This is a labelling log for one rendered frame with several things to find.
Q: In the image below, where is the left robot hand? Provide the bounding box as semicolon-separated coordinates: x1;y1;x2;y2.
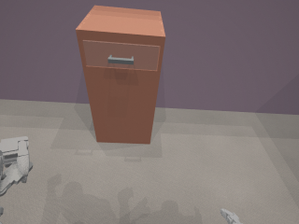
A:
0;136;34;197

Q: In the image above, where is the cabinet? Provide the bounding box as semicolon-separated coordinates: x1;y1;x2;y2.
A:
76;5;166;145

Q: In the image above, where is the handle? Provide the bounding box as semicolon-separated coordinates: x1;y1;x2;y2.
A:
107;55;134;65

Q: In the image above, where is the right robot hand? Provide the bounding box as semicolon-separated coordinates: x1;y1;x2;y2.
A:
220;208;243;224

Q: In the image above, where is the drawer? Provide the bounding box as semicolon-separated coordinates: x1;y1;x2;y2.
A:
82;40;160;71

